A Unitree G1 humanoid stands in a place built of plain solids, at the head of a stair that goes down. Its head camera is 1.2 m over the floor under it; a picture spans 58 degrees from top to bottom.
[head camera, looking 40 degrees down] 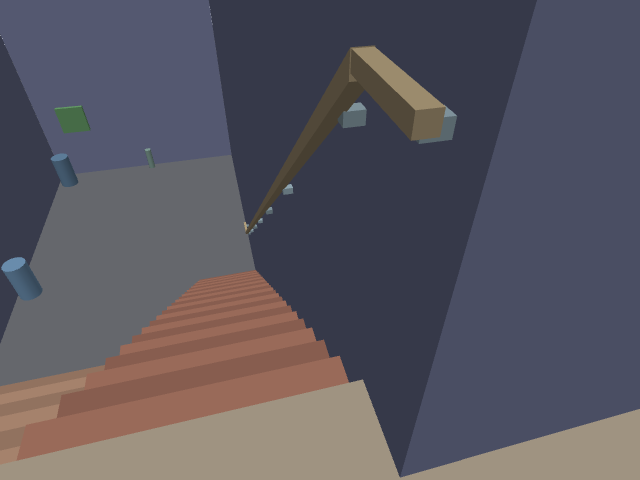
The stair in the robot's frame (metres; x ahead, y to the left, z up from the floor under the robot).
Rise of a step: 0.20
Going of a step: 0.23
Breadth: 1.09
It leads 15 degrees to the left of straight ahead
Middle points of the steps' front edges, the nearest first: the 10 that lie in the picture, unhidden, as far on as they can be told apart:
0.62 0.39 0.00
0.84 0.45 -0.19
1.06 0.51 -0.39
1.29 0.57 -0.58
1.51 0.62 -0.78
1.73 0.68 -0.97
1.96 0.74 -1.17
2.18 0.80 -1.37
2.40 0.85 -1.56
2.62 0.91 -1.75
